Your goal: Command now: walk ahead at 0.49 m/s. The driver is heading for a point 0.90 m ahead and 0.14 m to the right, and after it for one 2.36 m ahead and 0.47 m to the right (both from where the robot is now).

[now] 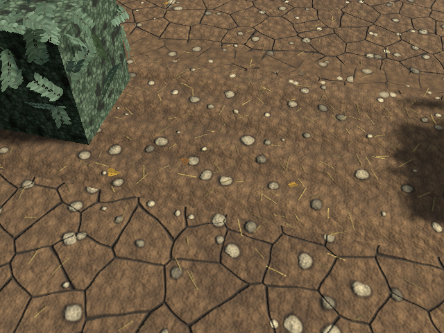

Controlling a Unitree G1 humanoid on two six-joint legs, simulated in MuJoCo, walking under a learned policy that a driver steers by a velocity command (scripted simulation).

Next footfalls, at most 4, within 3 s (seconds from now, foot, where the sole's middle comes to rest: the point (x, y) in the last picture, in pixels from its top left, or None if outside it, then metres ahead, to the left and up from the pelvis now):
0.32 left None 0.33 0.14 -0.78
0.80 left None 0.53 0.16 -0.94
0.80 right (232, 284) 0.75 -0.01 -0.94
1.26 left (189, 222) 1.02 0.16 -0.94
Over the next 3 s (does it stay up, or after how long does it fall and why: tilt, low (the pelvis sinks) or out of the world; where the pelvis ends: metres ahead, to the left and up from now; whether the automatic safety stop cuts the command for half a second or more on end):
stays up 0.93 0.06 -0.16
